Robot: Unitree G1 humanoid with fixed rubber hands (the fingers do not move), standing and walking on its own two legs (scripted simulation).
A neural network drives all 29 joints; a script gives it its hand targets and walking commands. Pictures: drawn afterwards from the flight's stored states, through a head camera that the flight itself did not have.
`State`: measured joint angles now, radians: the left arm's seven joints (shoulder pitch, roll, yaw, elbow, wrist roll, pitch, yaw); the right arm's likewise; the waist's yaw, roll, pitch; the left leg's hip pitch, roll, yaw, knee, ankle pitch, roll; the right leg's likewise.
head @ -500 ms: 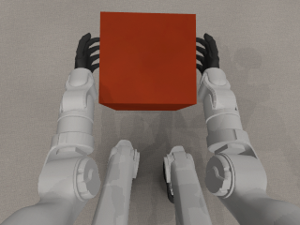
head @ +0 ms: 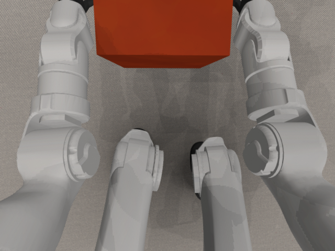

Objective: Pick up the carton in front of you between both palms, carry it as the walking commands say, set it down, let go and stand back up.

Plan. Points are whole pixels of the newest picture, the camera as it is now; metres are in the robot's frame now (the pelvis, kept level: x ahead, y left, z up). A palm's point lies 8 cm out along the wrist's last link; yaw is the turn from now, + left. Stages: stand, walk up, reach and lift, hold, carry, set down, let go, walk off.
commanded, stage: set down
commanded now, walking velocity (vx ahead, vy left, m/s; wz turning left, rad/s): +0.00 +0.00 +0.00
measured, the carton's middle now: (162, 13) +0.55 +0.07 -0.24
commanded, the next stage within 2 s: none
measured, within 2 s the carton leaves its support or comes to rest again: rests again in 0.50 s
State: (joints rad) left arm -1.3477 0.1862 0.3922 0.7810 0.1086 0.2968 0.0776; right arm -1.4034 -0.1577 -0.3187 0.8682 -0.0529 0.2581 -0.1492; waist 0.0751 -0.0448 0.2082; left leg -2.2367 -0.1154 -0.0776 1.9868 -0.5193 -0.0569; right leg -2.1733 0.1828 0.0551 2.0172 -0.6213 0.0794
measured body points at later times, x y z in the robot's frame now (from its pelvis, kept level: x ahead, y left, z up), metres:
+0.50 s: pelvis +0.00 +0.00 -0.04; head +0.38 +0.02 +0.20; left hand +0.53 +0.23 -0.22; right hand +0.58 -0.08 -0.22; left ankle +0.11 +0.12 -0.39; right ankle +0.09 -0.12 -0.39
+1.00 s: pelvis -0.01 -0.01 -0.05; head +0.37 +0.02 +0.18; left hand +0.53 +0.23 -0.23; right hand +0.58 -0.08 -0.23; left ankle +0.11 +0.12 -0.39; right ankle +0.09 -0.12 -0.39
